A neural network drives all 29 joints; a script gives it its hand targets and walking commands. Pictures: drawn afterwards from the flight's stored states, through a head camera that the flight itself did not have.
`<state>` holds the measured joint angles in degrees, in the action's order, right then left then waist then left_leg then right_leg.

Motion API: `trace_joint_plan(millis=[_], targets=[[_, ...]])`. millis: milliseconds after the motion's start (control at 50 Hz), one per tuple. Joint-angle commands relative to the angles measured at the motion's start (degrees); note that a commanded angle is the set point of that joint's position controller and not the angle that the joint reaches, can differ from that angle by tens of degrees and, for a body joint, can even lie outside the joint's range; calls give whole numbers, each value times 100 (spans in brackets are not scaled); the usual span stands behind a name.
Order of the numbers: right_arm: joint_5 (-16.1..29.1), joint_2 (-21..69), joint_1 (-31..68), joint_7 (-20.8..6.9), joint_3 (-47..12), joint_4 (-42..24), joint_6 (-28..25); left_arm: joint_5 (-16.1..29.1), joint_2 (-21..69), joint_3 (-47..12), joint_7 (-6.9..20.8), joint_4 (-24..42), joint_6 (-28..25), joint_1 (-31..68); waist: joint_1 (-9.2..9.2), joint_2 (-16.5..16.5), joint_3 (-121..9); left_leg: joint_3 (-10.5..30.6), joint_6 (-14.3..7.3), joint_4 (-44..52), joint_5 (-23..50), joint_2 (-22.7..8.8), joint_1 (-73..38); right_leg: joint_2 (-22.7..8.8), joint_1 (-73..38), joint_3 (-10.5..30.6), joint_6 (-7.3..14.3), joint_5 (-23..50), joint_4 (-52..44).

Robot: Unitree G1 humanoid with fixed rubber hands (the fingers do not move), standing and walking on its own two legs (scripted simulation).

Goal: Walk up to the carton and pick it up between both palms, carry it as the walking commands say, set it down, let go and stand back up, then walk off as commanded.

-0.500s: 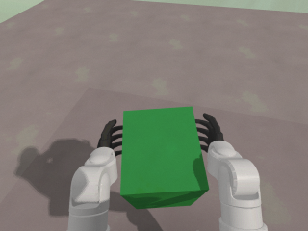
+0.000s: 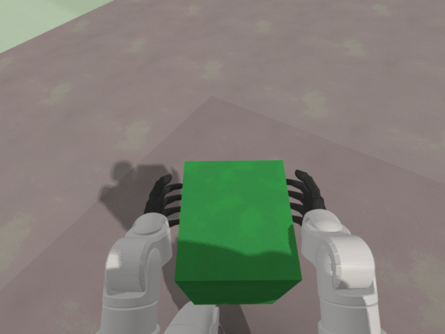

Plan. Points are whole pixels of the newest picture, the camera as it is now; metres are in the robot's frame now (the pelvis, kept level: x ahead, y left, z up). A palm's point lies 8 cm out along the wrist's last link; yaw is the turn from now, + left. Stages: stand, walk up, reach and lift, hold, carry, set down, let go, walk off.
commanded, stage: carry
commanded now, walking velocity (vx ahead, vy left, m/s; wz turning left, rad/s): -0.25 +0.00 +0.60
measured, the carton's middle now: (233, 240) +0.26 +0.00 +0.01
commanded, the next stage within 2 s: none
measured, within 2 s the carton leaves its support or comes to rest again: neither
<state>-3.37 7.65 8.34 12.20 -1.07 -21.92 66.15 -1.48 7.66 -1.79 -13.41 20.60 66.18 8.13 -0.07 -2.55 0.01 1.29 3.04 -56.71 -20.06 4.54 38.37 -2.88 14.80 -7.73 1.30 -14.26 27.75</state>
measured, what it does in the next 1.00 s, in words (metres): walks backwards, turning left: left foot, then right foot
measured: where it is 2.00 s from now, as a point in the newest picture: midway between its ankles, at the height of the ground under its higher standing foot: outside the picture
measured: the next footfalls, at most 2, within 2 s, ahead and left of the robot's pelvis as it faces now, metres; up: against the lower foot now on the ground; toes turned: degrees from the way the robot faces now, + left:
left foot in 0.24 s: -0.07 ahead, +0.17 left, +0.00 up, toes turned +17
right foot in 0.62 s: -0.16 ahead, -0.09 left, +0.00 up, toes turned +17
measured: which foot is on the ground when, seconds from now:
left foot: up 0.00-0.22, down 0.24-0.64, up 0.66-0.92, down 0.94-1.00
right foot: down 0.00-0.24, up 0.26-0.60, down 0.62-0.96, up 0.98-1.00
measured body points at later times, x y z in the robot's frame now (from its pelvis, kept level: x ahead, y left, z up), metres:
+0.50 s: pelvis -0.17 +0.03 -0.01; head -0.14 +0.06 +0.44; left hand +0.06 +0.26 +0.07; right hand +0.16 +0.03 +0.08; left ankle -0.11 +0.16 -0.74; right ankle -0.15 -0.10 -0.68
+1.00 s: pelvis -0.32 -0.02 -0.02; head -0.32 -0.01 +0.43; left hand -0.16 +0.26 +0.06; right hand -0.01 +0.06 +0.07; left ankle -0.39 +0.09 -0.74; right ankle -0.21 -0.11 -0.72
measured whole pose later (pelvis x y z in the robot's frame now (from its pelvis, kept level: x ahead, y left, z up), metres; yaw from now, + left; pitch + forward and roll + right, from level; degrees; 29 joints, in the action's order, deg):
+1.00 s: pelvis -0.32 -0.02 -0.02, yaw +37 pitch +3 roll +1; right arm -2.5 8.3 12.5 12.8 0.0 -17.4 66.8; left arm -2.4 7.8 0.5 -12.8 18.9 67.2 9.7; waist 1.8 2.3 -2.6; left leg -3.5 -0.1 -36.7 -18.4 -0.3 21.1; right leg -11.9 28.9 -10.0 -4.2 -28.6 50.2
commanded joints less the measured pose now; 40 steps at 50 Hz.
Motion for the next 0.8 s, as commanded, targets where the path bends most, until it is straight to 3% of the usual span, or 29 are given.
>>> trace_joint_plan(millis=[0, 20, 60, 120, 140, 160, 180, 200, 220, 240, 260, 280, 300, 340, 380, 440, 500, 520, 560, 580, 600, 620, 640, 660, 680, 700, 740, 780], targets=[[1525, 5607, 2057, -851, -2810, -495, -104, 1454, 5539, -2534, 991, 809, -190, 2082, 79, 755, -1313, 82, -36, -2632, -24, -289, -713, -1733, 453, 248, 595, 758, -733], [1493, 5529, 1938, -828, -2768, -387, -72, 1427, 5426, -2493, 975, 783, -177, 1978, 89, 825, -1272, -107, 9, -2285, 90, -299, -581, -1534, 163, 18, 521, 1128, -405], [1538, 5444, 2002, -759, -2770, -249, 15, 1313, 5187, -2340, 902, 761, -133, 1936, 85, 1108, -1165, -579, 68, -946, -222, -376, -479, -1502, -219, 5, 466, 1985, -90], [1587, 5292, 1895, -708, -2782, -176, 141, 1048, 4912, -2050, 760, 527, -37, 1555, -11, 1914, -1371, -871, 12, 921, -861, -423, -924, -1857, -711, 256, 405, 2840, 68], [1602, 5256, 1813, -703, -2747, -129, 173, 973, 4870, -1997, 724, 465, -9, 1428, -28, 2061, -1490, -844, -35, 1380, -856, -410, -1158, -1992, -784, 329, 338, 3143, 196], [1600, 5244, 1741, -705, -2687, -62, 198, 934, 4858, -1987, 694, 415, 14, 1367, -7, 2009, -1589, -845, -87, 1990, -663, -392, -1441, -2054, -794, 290, 225, 3286, 388], [1572, 5260, 1695, -714, -2623, 16, 210, 917, 4853, -1988, 673, 331, 33, 1323, 56, 1669, -1605, -795, -106, 3011, 199, -443, -1874, -2028, -609, 88, 14, 3258, 671], [1531, 5291, 1678, -728, -2543, 114, 212, 916, 4898, -2016, 660, 238, 37, 1347, 70, 1143, -1547, -648, -95, 3597, 918, -686, -2506, -1861, -24, -189, -222, 2782, 1091], [1485, 5280, 1643, -757, -2445, 217, 202, 932, 4946, -2083, 655, 210, 35, 1451, 92, 220, -1446, 498, -312, 3771, 2147, -1607, -3275, -1539, 1261, -245, -547, 336, 1728], [1358, 5245, 1573, -728, -2301, 289, 105, 1152, 5042, -2404, 744, 470, 28, 1725, 139, -2179, -1337, 2881, -1272, 3473, 5599, -3133, -3363, -550, 2630, -402, -873, -2567, 2885], [1420, 5454, 1703, -785, -2348, 68, 34, 1280, 5419, -2556, 758, 493, -74, 1975, 86, -1582, -1504, 2175, -1435, 3137, 6561, -2846, -3208, -531, 2312, 420, -861, -2775, 3961], [1409, 5661, 1745, -845, -2352, -37, -55, 1475, 5720, -2747, 820, 748, -165, 2225, 37, -1143, -1740, 1691, -1229, 3067, 5459, -2629, -3007, -416, 2218, 573, -782, -2339, 4300], [1404, 5799, 1876, -890, -2331, -201, -153, 1703, 5958, -2920, 868, 1037, -259, 2545, 51, -646, -1776, 1067, -1031, 3107, 4419, -2224, -2841, -371, 2175, 648, -698, -1704, 4491], [1281, 5860, 1581, -883, -2220, -121, -270, 1867, 6034, -3120, 930, 1142, -326, 2632, 94, -591, -1953, 572, -899, 3114, 3401, -1764, -2698, -196, 1949, 625, -578, -945, 4570], [1213, 5726, 1379, -845, -2173, -137, -314, 1871, 5918, -3170, 916, 1151, -343, 2492, 112, -685, -2110, 861, -857, 3299, 2993, -1751, -2910, -94, 1866, 580, -604, -1051, 4039], [1141, 5483, 1237, -810, -2196, -210, -271, 1730, 5707, -3090, 863, 990, -269, 2169, 130, -792, -2047, 1605, -954, 3720, 2641, -1972, -2995, 90, 1604, 548, -609, -1388, 3063], [1175, 5401, 1233, -807, -2304, -242, -191, 1590, 5585, -2948, 832, 782, -191, 1901, 105, -943, -2039, 1936, -919, 4092, 2327, -1953, -2849, 278, 1000, 554, -512, -1536, 1974], [1199, 5395, 1265, -810, -2364, -274, -167, 1550, 5552, -2891, 824, 727, -173, 1825, 84, -1015, -2042, 1936, -836, 4217, 2196, -1863, -2769, 340, 711, 517, -451, -1583, 1466], [1250, 5396, 1361, -822, -2500, -393, -137, 1492, 5457, -2746, 815, 681, -158, 1696, 46, -1263, -2079, 1752, -447, 4510, 1868, -1529, -2637, 481, -83, 169, -329, -1712, 77], [1272, 5376, 1429, -825, -2573, -454, -122, 1466, 5403, -2664, 813, 637, -156, 1611, -31, -1089, -2149, 1479, -180, 4485, 1375, -1260, -2487, 484, -693, -82, -304, -1244, -894], [1285, 5317, 1443, -816, -2614, -469, -100, 1438, 5344, -2578, 830, 586, -142, 1542, -98, -563, -2114, 1066, 55, 4050, 818, -840, -1921, 166, -1444, 125, -202, -690, -1657], [1303, 5200, 1516, -820, -2655, -480, -46, 1364, 5297, -2499, 861, 487, -129, 1561, -135, 1035, -1986, 145, 280, 2438, 246, -38, -1102, -909, -1508, 1373, 281, -1077, -1701], [1378, 5247, 1811, -836, -2815, -701, -57, 1324, 5407, -2503, 887, 549, -158, 1677, -121, 2210, -1594, -399, 258, -64, -1183, 143, -360, -2691, -412, 2545, 1017, -382, -1781], [1431, 5450, 1959, -828, -2863, -696, -82, 1376, 5537, -2623, 914, 647, -143, 1795, -51, 1297, -1190, 34, 37, -1508, -1072, -251, -181, -2749, 221, 1778, 1095, 572, -1626], [1535, 5609, 2139, -849, -2883, -736, -117, 1453, 5687, -2679, 944, 825, -171, 2000, -12, 702, -1202, 323, -67, -2177, -603, -329, -506, -2220, 567, 984, 875, 717, -1300], [1565, 5620, 2197, -856, -2876, -716, -118, 1468, 5623, -2607, 955, 865, -177, 2119, 34, 709, -1293, 306, -109, -2580, -117, -290, -684, -1835, 612, 465, 669, 719, -972], [1522, 5492, 2024, -814, -2828, -502, -72, 1417, 5387, -2464, 945, 792, -171, 1969, 54, 906, -1270, -12, 0, -2247, 147, -214, -469, -1431, 62, 6, 550, 1342, -338], [1539, 5381, 2048, -744, -2816, -344, 15, 1274, 5129, -2297, 874, 697, -115, 1869, 43, 1160, -1186, -409, 41, -1067, -248, -277, -419, -1457, -268, 50, 522, 2040, -52]])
